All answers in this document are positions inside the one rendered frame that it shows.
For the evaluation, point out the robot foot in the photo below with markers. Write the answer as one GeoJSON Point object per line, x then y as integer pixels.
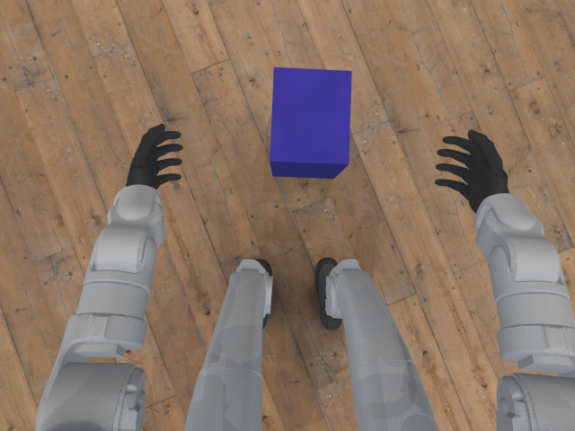
{"type": "Point", "coordinates": [323, 269]}
{"type": "Point", "coordinates": [267, 267]}

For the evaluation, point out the left robot hand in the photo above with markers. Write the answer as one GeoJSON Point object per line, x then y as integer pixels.
{"type": "Point", "coordinates": [144, 166]}

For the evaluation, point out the carton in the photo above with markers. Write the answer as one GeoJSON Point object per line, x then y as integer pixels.
{"type": "Point", "coordinates": [310, 122]}

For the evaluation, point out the right robot upper arm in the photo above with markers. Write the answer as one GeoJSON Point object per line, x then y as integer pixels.
{"type": "Point", "coordinates": [535, 402]}

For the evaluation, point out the left robot upper arm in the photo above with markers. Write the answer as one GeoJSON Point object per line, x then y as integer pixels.
{"type": "Point", "coordinates": [96, 397]}

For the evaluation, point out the right robot forearm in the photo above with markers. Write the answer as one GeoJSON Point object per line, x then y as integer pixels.
{"type": "Point", "coordinates": [537, 325]}

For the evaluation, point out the left robot forearm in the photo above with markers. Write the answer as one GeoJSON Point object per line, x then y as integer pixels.
{"type": "Point", "coordinates": [110, 315]}

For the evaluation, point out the right robot hand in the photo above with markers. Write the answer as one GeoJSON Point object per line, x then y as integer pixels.
{"type": "Point", "coordinates": [486, 176]}

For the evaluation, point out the right robot foot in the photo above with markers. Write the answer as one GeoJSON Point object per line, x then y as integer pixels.
{"type": "Point", "coordinates": [323, 269]}

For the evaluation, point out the left robot foot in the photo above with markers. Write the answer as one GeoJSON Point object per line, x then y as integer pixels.
{"type": "Point", "coordinates": [267, 267]}

